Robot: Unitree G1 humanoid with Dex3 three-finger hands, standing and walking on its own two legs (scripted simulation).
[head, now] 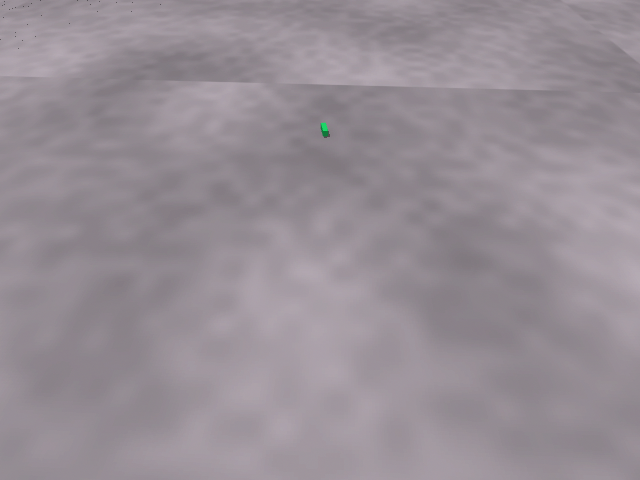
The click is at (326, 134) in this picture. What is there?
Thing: small brick
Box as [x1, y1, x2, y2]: [321, 123, 327, 136]
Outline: 321,123 323,136 327,135 325,123
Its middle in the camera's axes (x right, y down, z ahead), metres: +0.03 -0.68 +2.31
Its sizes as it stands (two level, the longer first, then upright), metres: 0.093 0.030 0.036
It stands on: the floor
